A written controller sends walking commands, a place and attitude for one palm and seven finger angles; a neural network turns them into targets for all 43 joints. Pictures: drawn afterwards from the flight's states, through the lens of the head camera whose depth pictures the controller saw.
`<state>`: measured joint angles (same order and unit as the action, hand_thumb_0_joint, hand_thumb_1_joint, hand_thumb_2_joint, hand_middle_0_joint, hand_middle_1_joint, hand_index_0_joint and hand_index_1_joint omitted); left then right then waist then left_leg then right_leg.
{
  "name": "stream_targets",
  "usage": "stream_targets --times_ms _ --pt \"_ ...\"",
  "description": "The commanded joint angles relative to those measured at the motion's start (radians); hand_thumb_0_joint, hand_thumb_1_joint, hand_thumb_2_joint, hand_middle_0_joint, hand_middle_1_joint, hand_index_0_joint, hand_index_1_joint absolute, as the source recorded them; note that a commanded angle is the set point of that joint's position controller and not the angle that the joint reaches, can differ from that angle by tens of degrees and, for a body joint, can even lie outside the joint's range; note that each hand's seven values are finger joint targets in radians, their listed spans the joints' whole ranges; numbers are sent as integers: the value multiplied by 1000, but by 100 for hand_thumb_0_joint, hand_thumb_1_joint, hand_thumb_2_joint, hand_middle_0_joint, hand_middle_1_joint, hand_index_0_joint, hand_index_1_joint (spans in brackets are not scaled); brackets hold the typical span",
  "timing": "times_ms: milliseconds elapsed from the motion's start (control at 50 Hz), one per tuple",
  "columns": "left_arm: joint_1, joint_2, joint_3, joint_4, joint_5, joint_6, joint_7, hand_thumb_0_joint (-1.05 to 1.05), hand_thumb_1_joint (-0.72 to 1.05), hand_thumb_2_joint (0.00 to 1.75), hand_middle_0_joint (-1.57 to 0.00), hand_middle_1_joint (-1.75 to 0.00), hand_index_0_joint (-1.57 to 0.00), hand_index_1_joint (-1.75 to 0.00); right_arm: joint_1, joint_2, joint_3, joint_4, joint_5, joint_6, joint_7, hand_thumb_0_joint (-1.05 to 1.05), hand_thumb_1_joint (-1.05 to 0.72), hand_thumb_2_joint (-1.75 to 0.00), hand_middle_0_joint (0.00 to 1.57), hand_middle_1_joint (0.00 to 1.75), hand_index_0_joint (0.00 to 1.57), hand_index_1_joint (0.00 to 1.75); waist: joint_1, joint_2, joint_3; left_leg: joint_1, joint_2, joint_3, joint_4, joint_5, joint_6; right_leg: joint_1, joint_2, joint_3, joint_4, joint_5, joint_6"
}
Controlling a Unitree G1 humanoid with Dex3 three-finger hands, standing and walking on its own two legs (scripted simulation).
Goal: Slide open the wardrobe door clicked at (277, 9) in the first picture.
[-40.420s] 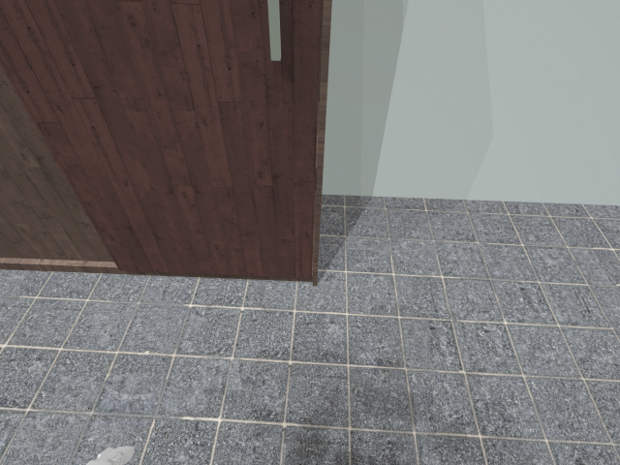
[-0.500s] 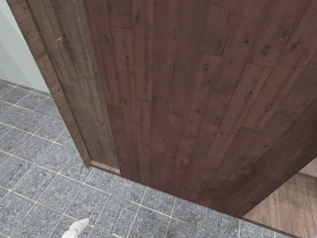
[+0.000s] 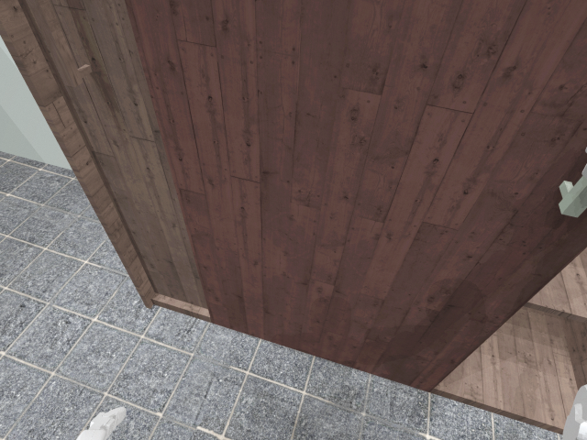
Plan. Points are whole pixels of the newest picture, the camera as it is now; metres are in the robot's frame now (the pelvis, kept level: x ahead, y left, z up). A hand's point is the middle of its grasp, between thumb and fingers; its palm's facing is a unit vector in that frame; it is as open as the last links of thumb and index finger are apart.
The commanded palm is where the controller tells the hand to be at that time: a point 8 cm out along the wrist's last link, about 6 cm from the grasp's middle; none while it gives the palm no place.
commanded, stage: stop walking and hold the door there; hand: right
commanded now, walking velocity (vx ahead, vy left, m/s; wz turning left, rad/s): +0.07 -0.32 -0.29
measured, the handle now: out of the picture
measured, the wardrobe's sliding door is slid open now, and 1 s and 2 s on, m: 0.48 0.47 0.47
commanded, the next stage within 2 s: loosen the grip on the handle in 1.04 s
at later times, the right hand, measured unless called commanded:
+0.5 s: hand out of the picture +0.39 -0.30 +0.23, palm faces +0.33 +0.93 -0.15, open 6.3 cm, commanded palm +0.36 -0.33 +0.20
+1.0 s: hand out of the picture +0.39 -0.30 +0.23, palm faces +0.34 +0.93 -0.14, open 6.1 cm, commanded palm +0.36 -0.33 +0.20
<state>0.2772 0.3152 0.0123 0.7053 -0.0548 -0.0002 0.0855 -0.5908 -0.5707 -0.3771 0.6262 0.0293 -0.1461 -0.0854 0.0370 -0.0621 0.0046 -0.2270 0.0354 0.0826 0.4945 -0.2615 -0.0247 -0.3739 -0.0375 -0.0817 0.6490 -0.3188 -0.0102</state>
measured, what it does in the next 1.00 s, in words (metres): steps on the spot: right foot, then left foot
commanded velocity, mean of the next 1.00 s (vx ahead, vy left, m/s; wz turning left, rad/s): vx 0.03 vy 0.05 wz -0.03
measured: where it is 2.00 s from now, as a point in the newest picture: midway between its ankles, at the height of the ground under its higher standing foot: outside the picture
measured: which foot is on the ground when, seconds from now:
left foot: down 0.00-0.20, up 0.22-0.54, down 0.56-1.00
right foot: up 0.00-0.16, down 0.18-1.00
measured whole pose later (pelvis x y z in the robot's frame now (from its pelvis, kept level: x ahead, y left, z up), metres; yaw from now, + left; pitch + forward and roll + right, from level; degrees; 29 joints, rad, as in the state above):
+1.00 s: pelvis -0.03 -0.07 +0.00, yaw -3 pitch +0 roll +1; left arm 0.22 0.27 -0.02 0.68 -0.05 -0.02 0.08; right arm -0.71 -0.39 -0.20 0.51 0.08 -0.09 -0.11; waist 0.00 -0.03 0.04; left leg -0.20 -0.01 0.07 0.50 -0.31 0.02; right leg -0.34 -0.07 -0.10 0.55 -0.21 -0.01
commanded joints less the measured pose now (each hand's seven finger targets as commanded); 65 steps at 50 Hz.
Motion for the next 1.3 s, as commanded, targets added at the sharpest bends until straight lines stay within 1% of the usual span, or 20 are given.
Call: stream_targets --times_ms 0,100,140,180,200,260,440,500,540,580,660,800,940,1100,1120,1140,1160,1180,1220,1280 --pt "-76 120 43 -134 13 -48 3 0 90 90 -20 -30 -20 -30 -278 -260 -42 -112 -19 -1 -2 0 -90 -90 45 140 45 140 -57 247 -114 171 426 -276 -154 394 162 -148 -27 122 222 -151 11" --pt "-89 85 35 -116 27 -45 -1 0 90 90 -20 -30 -20 -30 -294 -151 31 -146 -16 -20 12 0 -90 -90 45 140 45 140 -26 290 -107 39 361 -71 -53 399 69 83 -13 37 -43 6 26" --pt "-86 87 41 -106 27 -35 7 0 90 90 -20 -30 -20 -30 -306 -113 53 -209 -12 -30 9 0 -90 -90 45 140 45 140 -8 198 -126 -62 233 29 93 251 19 246 -29 -11 -200 251 24" --pt "-84 122 48 -147 20 -32 7 0 90 90 -20 -30 -20 -30 -355 -6 153 -347 2 -44 18 0 -90 -90 45 140 45 140 -8 -187 -186 -225 28 34 456 -265 -41 304 -312 349 -270 671 -136" --pt "-74 94 40 -159 17 -36 -9 0 90 90 -20 -30 -20 -30 -382 74 227 -378 -8 -43 31 0 -90 -90 45 140 45 140 -9 -141 -196 -220 14 -22 546 -341 -23 288 -339 337 -282 626 -174" --pt "-85 68 31 -144 6 -59 -7 0 90 90 -20 -30 -20 -30 -431 173 323 -478 18 -20 31 0 -90 -90 45 140 45 140 11 79 -245 -266 20 -72 514 -214 -19 393 -333 342 -245 648 -179" --pt "-115 50 -16 -152 26 -73 -23 0 90 90 -20 -30 -20 -30 -500 86 249 -416 16 25 28 0 -90 -90 45 140 45 140 -18 -130 -267 -100 -16 -50 173 -156 5 333 -310 242 -258 459 -139" --pt "-120 59 -17 -155 21 -73 -22 0 90 90 -20 -30 -20 -30 -492 70 231 -390 16 18 28 0 -90 -90 45 140 45 140 -28 -46 -289 87 2 -65 -81 5 21 249 -255 176 -186 379 -87" --pt "-104 43 -16 -155 16 -72 -19 0 90 90 -20 -30 -20 -30 -499 41 214 -365 10 15 24 0 -90 -90 45 140 45 140 -7 122 -291 142 153 -189 -120 191 76 149 -147 63 -85 231 -12" --pt "-107 36 -16 -150 11 -77 -12 0 90 90 -20 -30 -20 -30 -453 19 181 -312 18 23 15 0 -90 -90 45 140 45 140 -11 199 -284 148 191 -170 -81 386 97 118 -81 53 -44 133 18" --pt "-122 50 -13 -140 8 -77 11 0 90 90 -20 -30 -20 -30 -442 -2 152 -275 24 25 15 0 -90 -90 45 140 45 140 -31 185 -246 199 188 -145 -38 585 79 76 -57 55 -73 89 10" --pt "-102 89 3 -138 14 -56 7 0 90 90 -20 -30 -20 -30 -421 80 219 -316 24 4 24 0 -90 -90 45 140 45 140 -28 -82 -267 36 27 -65 46 99 9 265 -234 216 -182 597 -78" --pt "-91 80 3 -145 8 -54 9 0 90 90 -20 -30 -20 -30 -397 92 242 -273 29 12 14 0 -90 -90 45 140 45 140 -19 82 -249 79 112 -131 -73 209 41 185 -152 103 -137 346 -17" --pt "-94 78 -5 -134 11 -47 15 0 90 90 -20 -30 -20 -30 -416 88 239 -231 30 12 13 0 -90 -90 45 140 45 140 -25 79 -266 54 92 -107 -51 241 23 228 -162 115 -153 414 -28" --pt "-78 117 84 -137 25 -95 -21 0 90 90 -20 -30 -20 -30 -1207 -637 -283 -261 -88 -15 12 0 -90 -90 45 140 45 140 -67 216 -142 -53 74 -217 -169 352 19 191 -92 32 -101 329 -44" --pt "-59 75 38 -89 58 -159 -28 0 90 90 -20 -30 -20 -30 -1021 -109 52 105 -97 80 64 0 -78 -84 45 140 45 140 74 257 -414 -2 -38 -53 24 542 83 220 18 42 -218 487 -31" --pt "24 106 65 -95 25 -196 -40 0 90 90 -20 -30 -20 -30 -895 -64 61 -68 -34 72 70 0 -66 -78 45 140 45 140 28 123 -484 0 -38 -17 30 450 79 327 6 47 -161 551 -11" --pt "36 82 63 -72 19 -189 -44 0 90 90 -20 -30 -20 -30 -670 96 96 61 -43 75 96 0 -54 -73 45 140 45 140 14 154 -442 -79 -49 -12 26 383 65 349 3 59 -138 567 -4" --pt "-16 101 50 -82 31 -179 -35 0 90 90 -20 -30 -20 -30 -677 -54 -20 -92 12 15 87 0 -30 -61 45 140 45 140 -23 -14 -429 -86 -40 -46 -39 254 57 409 7 62 -157 431 -4" --pt "-14 68 32 -87 31 -190 -50 0 90 90 -20 -30 -20 -30 -761 107 179 -77 -33 -36 50 0 7 -43 45 140 45 140 41 24 -255 -203 -40 -42 -60 89 52 309 0 79 -169 215 -23"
